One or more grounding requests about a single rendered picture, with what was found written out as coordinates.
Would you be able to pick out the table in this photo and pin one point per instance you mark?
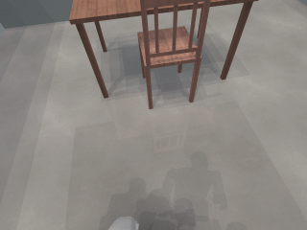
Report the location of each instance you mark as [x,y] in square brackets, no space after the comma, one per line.
[85,11]

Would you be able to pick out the robot left thigh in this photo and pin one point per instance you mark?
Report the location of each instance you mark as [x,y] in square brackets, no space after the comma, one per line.
[124,223]

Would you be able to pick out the chair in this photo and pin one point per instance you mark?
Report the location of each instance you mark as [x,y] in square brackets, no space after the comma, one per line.
[171,46]

